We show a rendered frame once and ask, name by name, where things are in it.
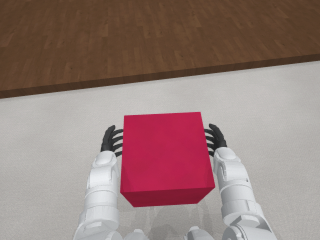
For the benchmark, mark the robot left upper arm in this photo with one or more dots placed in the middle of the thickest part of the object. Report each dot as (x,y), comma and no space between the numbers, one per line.
(104,235)

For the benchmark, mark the carton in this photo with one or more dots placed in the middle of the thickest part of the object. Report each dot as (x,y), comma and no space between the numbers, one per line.
(165,160)

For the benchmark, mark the robot right thigh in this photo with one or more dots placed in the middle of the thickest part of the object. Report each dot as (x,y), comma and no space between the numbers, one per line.
(197,234)

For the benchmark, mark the robot right shin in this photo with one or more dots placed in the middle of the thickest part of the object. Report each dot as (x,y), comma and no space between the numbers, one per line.
(194,228)

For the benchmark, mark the robot left forearm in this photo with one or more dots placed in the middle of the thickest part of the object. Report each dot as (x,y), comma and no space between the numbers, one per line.
(100,211)

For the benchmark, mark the left robot hand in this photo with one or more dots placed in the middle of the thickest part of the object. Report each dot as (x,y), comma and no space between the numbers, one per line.
(108,140)

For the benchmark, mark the robot right forearm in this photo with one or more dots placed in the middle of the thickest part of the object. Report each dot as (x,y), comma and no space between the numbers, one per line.
(238,202)

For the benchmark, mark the right robot hand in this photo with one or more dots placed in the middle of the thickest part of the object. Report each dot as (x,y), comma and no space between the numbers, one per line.
(217,139)

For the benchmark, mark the robot right upper arm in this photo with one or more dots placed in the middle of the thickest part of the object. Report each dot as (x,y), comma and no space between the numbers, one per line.
(242,232)

